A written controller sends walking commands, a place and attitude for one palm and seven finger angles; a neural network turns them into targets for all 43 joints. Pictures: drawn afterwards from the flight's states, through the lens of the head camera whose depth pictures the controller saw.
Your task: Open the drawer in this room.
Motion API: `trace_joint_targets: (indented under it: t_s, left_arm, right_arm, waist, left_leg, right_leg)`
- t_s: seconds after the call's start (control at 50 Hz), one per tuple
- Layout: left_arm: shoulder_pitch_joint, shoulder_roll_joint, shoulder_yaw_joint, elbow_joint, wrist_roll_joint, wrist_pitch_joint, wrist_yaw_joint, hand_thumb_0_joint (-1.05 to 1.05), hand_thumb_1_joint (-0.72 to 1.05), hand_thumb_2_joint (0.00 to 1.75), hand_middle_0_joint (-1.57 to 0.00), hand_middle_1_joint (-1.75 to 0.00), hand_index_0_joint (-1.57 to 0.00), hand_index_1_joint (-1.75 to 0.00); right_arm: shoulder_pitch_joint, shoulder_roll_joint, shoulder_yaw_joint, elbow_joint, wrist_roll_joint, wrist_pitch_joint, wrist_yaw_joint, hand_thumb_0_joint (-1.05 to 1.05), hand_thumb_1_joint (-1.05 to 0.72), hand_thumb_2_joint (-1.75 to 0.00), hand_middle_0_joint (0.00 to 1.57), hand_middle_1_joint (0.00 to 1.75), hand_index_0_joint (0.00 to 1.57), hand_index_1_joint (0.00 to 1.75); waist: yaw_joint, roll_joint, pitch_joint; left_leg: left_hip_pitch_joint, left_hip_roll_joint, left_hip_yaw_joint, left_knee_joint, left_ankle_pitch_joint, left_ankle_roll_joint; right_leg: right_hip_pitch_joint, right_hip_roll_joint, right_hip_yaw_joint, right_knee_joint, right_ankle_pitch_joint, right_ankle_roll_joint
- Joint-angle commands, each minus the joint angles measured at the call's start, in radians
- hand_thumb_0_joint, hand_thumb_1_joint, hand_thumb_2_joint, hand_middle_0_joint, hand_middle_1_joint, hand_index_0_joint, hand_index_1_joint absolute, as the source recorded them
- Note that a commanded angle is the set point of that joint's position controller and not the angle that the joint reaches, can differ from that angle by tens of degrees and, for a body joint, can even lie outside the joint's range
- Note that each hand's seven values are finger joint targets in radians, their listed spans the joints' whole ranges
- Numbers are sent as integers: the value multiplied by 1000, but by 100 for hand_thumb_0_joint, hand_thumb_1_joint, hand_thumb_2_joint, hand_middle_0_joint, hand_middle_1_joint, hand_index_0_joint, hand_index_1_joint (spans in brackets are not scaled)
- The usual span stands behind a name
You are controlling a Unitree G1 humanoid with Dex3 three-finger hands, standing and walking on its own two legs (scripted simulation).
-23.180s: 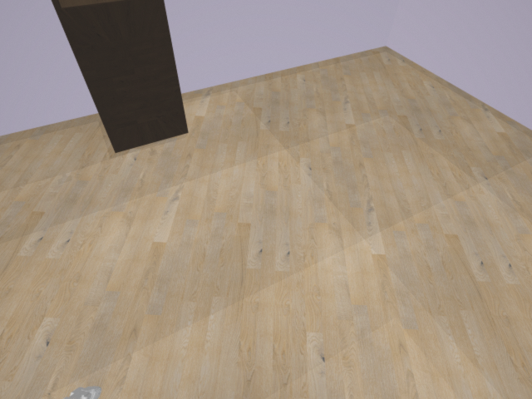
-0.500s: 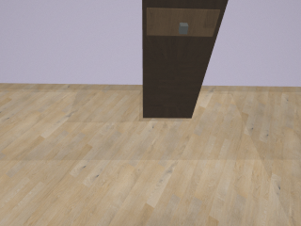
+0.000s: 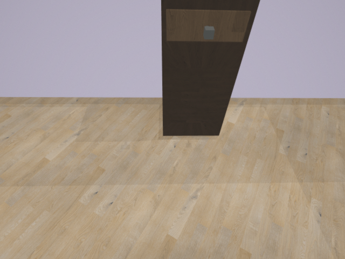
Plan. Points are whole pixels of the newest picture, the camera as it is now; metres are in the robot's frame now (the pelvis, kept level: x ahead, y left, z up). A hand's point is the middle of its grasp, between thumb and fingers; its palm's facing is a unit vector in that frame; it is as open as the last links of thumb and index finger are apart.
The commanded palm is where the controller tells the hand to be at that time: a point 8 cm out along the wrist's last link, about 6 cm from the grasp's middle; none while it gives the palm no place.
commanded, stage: look at it before walking up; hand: left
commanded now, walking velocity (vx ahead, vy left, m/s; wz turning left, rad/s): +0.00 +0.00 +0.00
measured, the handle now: (208, 30) +1.06 -0.10 +0.05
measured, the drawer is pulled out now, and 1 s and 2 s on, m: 0.00 0.00 0.00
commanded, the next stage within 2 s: walk to a spot facing it in 0.06 s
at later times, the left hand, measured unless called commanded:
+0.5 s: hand out of the picture +0.01 +0.17 -0.18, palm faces -0.06 -0.97 -0.25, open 7.4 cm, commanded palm none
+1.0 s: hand out of the picture +0.10 +0.15 -0.16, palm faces -0.29 -0.92 -0.27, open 7.4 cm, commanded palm none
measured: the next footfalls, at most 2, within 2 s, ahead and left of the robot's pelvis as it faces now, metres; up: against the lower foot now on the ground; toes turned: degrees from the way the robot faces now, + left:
left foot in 1.14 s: +0.07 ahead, +0.10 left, +0.00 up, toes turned -28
right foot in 1.70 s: +0.10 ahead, -0.24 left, +0.00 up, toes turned -58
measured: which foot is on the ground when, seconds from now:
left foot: down 0.00-0.52, up 0.54-1.00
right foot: down 0.00-1.00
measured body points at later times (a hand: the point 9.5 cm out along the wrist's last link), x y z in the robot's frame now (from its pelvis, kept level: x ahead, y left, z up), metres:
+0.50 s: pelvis -0.02 -0.03 -0.02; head +0.01 -0.05 +0.43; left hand +0.02 +0.22 -0.17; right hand -0.03 -0.25 -0.19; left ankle -0.06 +0.10 -0.74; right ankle -0.02 -0.11 -0.73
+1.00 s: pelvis -0.02 -0.03 +0.00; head +0.03 -0.05 +0.44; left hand +0.11 +0.20 -0.14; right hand +0.03 -0.33 -0.13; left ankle +0.01 +0.13 -0.69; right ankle -0.02 -0.12 -0.74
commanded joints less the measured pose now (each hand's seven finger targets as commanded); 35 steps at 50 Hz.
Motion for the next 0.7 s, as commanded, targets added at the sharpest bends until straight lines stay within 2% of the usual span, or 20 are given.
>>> trace_joint_targets:
  t_s: [0.0, 0.14, 0.18, 0.26, 0.32, 0.36, 0.38, 0.4, 0.44, 0.46, 0.48, 0.5, 0.52, 0.54, 0.56, 0.58, 0.6, 0.62, 0.64, 0.68]
  left_arm:
    - [68, 90, 12, -19, 3, -9, 4, 0, 90, 90, -20, -30, -20, -30]
    - [54, 111, 18, -25, 4, -12, 2, 0, 90, 90, -20, -30, -20, -30]
    - [58, 85, 17, -23, 4, 1, 2, 0, 90, 90, -20, -30, -20, -30]
    - [19, 114, 46, -54, 9, 24, -9, 0, 90, 90, -20, -30, -20, -30]
    - [-18, 116, 64, -105, 17, 43, -22, 0, 90, 90, -20, -30, -20, -30]
    - [-36, 102, 75, -146, 23, 57, -29, 0, 90, 90, -20, -30, -20, -30]
    - [-48, 98, 80, -163, 23, 60, -31, 0, 90, 90, -20, -30, -20, -30]
    - [-51, 97, 84, -179, 23, 58, -33, 0, 90, 90, -20, -30, -20, -30]
    - [-15, 86, 86, -188, 23, 51, -41, 0, 90, 90, -20, -30, -20, -30]
    - [29, 95, 89, -181, 23, 44, -43, 0, 90, 90, -20, -30, -20, -30]
    - [97, 123, 96, -165, 24, 33, -44, 0, 90, 90, -20, -30, -20, -30]
    - [147, 241, 111, -158, 34, 14, -32, 0, 90, 90, -20, -30, -20, -30]
    - [157, 273, 105, -159, 10, 18, -22, 0, 90, 90, -20, -30, -20, -30]
    - [123, 267, 111, -179, 8, 20, -16, 0, 90, 90, -20, -30, -20, -30]
    - [57, 267, 114, -197, 11, 24, -15, 0, 90, 90, -20, -30, -20, -30]
    - [1, 250, 111, -217, 11, 25, -15, 0, 90, 90, -20, -30, -20, -30]
    - [-29, 236, 109, -231, 9, 23, -15, 0, 90, 90, -20, -30, -20, -30]
    - [-34, 241, 107, -239, 9, 19, -19, 0, 90, 90, -20, -30, -20, -30]
    - [-30, 246, 106, -240, 10, 16, -22, 0, 90, 90, -20, -30, -20, -30]
    - [-8, 260, 108, -239, 8, 12, -26, 0, 90, 90, -20, -30, -20, -30]
  right_arm:
    - [82, -102, -18, -10, 1, -6, -2, 0, -90, -90, 20, 30, 20, 30]
    - [66, -124, -23, -18, 0, -9, -4, 0, -90, -90, 20, 30, 20, 30]
    - [72, -100, -21, -17, -2, -1, -8, 0, -90, -90, 20, 30, 20, 30]
    - [45, -132, -45, -44, -4, 21, -15, 0, -90, -90, 20, 30, 20, 30]
    - [11, -177, -71, -90, -8, 33, -17, 0, -90, -90, 20, 30, 20, 30]
    - [-15, -198, -83, -117, -13, 30, -15, 0, -90, -90, 20, 30, 20, 30]
    - [-26, -203, -85, -128, -16, 29, -13, 0, -90, -90, 20, 30, 20, 30]
    - [-41, -209, -89, -141, -17, 28, -10, 0, -90, -90, 20, 30, 20, 30]
    - [-90, -226, -98, -163, -23, 27, -4, 0, -90, -90, 20, 30, 20, 30]
    - [-111, -231, -101, -172, -22, 29, -1, 0, -90, -90, 20, 30, 20, 30]
    - [-119, -232, -102, -182, -17, 32, 3, 0, -90, -90, 20, 30, 20, 30]
    - [-97, -179, -93, -214, -6, 39, 9, 0, -90, -90, 20, 30, 20, 30]
    - [-150, -159, -84, -257, 3, 50, 11, 0, -90, -90, 20, 30, 20, 30]
    - [-180, -160, -85, -256, 2, 63, 9, 0, -90, -90, 20, 30, 20, 30]
    - [-199, -171, -87, -259, -3, 65, 11, 0, -90, -90, 20, 30, 20, 30]
    - [-198, -186, -88, -254, -9, 63, 15, 0, -90, -90, 20, 30, 20, 30]
    - [-183, -189, -88, -244, -13, 62, 19, 0, -90, -90, 20, 30, 20, 30]
    - [-180, -188, -87, -242, -15, 62, 21, 0, -90, -90, 20, 30, 20, 30]
    - [-175, -191, -85, -244, -15, 63, 23, 0, -90, -90, 20, 30, 20, 30]
    - [-180, -199, -83, -249, -14, 66, 22, 0, -90, -90, 20, 30, 20, 30]
  waist:
    - [2, 16, 57]
    - [-2, 27, 38]
    - [-3, 35, 53]
    - [-9, 42, 53]
    - [-10, 100, 76]
    - [-8, 181, 82]
    - [-13, 198, 83]
    - [-6, 175, 74]
    - [21, 162, 50]
    - [41, 133, 24]
    - [74, 32, -12]
    - [85, -320, -46]
    - [85, -326, -25]
    - [82, -231, -25]
    - [61, -187, 15]
    - [41, -126, 23]
    - [27, -67, -12]
    - [24, -57, -35]
    - [23, -75, -59]
    - [29, -69, -82]
  left_leg:
    - [-83, 114, -95, -80, 283, 4]
    - [-64, 114, -98, -79, 309, 5]
    - [-55, 122, -78, -57, 319, -1]
    - [-46, 161, -61, -2, 270, 8]
    - [-82, 246, -116, -34, 165, 56]
    - [-101, 341, -160, -79, 209, 129]
    - [-99, 366, -163, -78, 267, 158]
    - [-99, 380, -148, -55, 311, 167]
    - [-105, 362, -76, 26, 396, 137]
    - [-123, 339, -30, 107, 399, 101]
    - [-165, 286, 29, 268, 349, 45]
    - [-363, 143, 106, 570, 4, -39]
    - [-438, 45, -3, 717, -334, -64]
    - [-451, 58, -99, 787, -312, -56]
    - [-495, 68, -130, 834, -249, -56]
    - [-511, 83, -143, 838, -169, -60]
    - [-494, 89, -138, 822, -113, -67]
    - [-482, 82, -132, 805, -81, -75]
    - [-479, 76, -131, 785, -67, -81]
    - [-498, 62, -136, 772, -44, -91]
  right_leg:
    - [21, -76, 76, -48, 216, -30]
    - [32, -78, 79, -51, 240, -35]
    - [-6, -74, 90, -29, 261, -33]
    - [-104, -53, 112, 60, 256, -38]
    - [-207, -4, 91, 210, 96, -28]
    - [-284, 16, 60, 425, -172, -15]
    - [-312, 8, 66, 489, -248, -13]
    - [-313, 0, 67, 507, -265, -16]
    - [-243, -4, 48, 408, -225, -15]
    - [-160, 1, 36, 298, -139, -17]
    - [-40, 0, 46, 125, 47, -22]
    - [88, -204, 388, -53, 382, -91]
    - [24, -328, 543, -106, 583, -202]
    - [-31, -308, 568, -141, 385, -229]
    - [-57, -289, 579, -150, 213, -234]
    - [-55, -254, 532, -143, 150, -223]
    - [-34, -221, 485, -125, 166, -202]
    - [-20, -191, 452, -111, 202, -183]
    - [4, -175, 430, -100, 235, -173]
    - [51, -154, 421, -88, 282, -155]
